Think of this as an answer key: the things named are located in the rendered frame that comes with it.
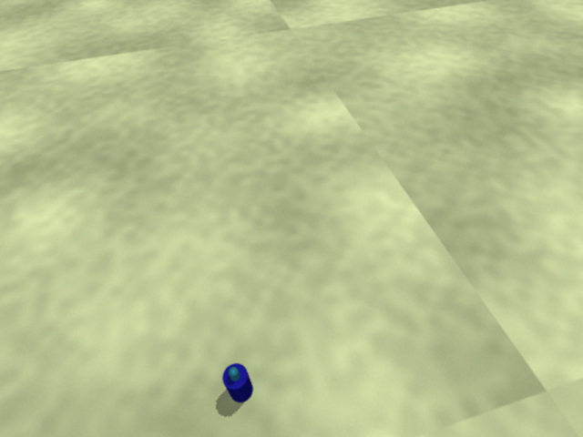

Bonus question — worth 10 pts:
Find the bottle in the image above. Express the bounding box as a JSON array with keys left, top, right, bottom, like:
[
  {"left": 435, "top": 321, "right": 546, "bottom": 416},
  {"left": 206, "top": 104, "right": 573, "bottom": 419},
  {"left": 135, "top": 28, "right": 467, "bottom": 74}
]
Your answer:
[{"left": 222, "top": 363, "right": 253, "bottom": 402}]

